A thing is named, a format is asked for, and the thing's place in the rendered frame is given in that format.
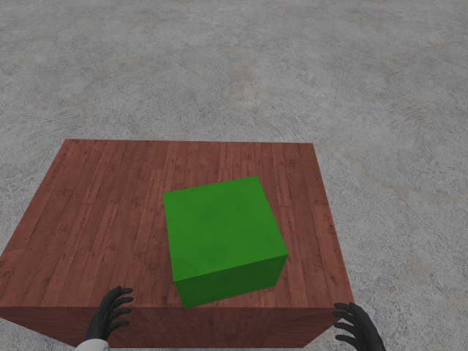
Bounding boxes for robot left hand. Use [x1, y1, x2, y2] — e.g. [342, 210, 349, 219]
[84, 286, 133, 341]

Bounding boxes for carton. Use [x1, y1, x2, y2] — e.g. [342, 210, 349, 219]
[163, 175, 289, 309]

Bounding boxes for robot right hand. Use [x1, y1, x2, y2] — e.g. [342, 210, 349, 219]
[332, 302, 386, 351]

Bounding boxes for pedestal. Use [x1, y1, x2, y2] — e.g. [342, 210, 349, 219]
[0, 139, 355, 348]

